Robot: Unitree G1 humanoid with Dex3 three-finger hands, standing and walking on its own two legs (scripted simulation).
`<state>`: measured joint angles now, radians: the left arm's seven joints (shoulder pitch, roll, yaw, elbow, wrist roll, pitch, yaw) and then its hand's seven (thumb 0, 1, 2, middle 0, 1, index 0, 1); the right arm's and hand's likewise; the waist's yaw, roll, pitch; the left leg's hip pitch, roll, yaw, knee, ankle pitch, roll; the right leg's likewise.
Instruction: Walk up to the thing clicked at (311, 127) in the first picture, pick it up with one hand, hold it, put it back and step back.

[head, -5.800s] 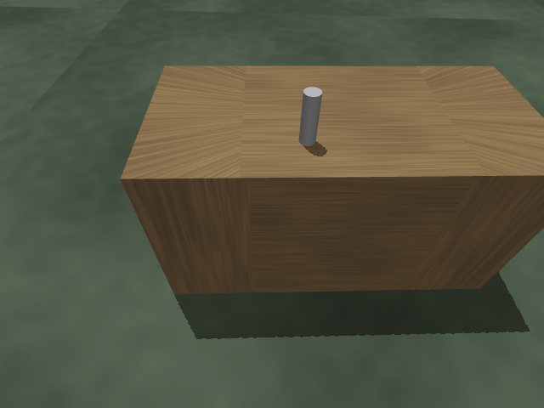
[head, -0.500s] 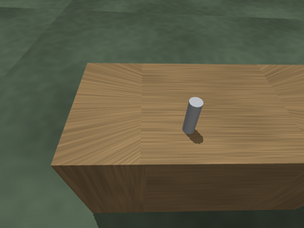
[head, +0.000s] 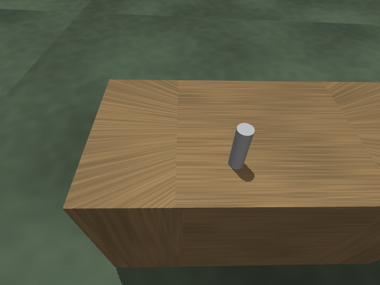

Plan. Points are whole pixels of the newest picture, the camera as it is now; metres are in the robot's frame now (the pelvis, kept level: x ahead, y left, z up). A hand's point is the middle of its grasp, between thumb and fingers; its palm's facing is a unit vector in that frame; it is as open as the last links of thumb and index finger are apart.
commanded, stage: rise first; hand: right
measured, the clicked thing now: (240, 147) +0.50 -0.14 -0.05
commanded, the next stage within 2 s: go down in 1.62 s
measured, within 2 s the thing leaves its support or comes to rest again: neither
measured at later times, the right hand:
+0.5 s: hand (312, 281) +0.16 -0.26 -0.10, palm faces +0.22 +0.92 -0.33, open 15.1 cm
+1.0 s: hand (322, 269) +0.17 -0.25 -0.02, palm faces +0.25 +0.92 -0.32, open 17.6 cm
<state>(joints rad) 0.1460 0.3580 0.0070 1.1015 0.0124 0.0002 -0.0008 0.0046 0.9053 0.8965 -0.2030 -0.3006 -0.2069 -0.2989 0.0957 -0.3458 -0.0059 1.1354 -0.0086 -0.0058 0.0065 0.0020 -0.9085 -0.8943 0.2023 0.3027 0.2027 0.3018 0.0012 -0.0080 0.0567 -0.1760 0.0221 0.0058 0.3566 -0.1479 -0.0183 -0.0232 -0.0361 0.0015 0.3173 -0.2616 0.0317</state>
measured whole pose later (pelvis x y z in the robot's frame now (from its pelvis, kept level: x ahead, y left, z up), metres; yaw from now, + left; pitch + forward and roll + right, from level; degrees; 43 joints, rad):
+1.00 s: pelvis +0.00 -0.01 -0.01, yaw -1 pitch -2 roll +0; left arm 0.28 0.22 0.10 0.56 -0.02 -0.09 0.05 -0.01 -0.51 0.05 -0.06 -0.07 -0.07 -0.06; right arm 0.41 -0.26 -0.15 0.16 0.04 -0.06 -0.04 -0.01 0.58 -0.04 0.04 0.06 0.05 0.06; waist -0.02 -0.03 0.02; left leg -0.21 0.04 0.03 0.43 -0.19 -0.03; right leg -0.08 -0.02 0.03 0.43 -0.32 0.02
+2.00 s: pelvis -0.01 +0.00 -0.01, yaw -2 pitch -1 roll +0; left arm 0.21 0.23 0.15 0.69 0.01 -0.14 0.03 -0.01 -0.52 0.04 -0.06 -0.06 -0.06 -0.06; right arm 0.44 -0.24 -0.24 0.03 0.07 -0.25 0.02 -0.02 0.56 -0.03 0.05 0.06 0.06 0.06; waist -0.01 -0.03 0.01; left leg -0.27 0.04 0.04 0.50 -0.21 -0.02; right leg -0.15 -0.02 0.04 0.51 -0.34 0.03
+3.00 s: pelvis -0.01 -0.01 -0.03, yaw -1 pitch +8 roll +1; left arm 0.23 0.25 -0.01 0.62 -0.03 -0.19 0.13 -0.01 -0.53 0.05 -0.05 -0.05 -0.05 -0.05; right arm -0.44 -0.56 -0.47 0.91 0.29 -0.29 0.52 -0.02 0.59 -0.01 0.06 0.05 0.05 0.05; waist 0.07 0.01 -0.07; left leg -0.53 0.03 0.03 0.62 -0.24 -0.03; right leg -0.43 -0.03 0.04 0.70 -0.41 0.02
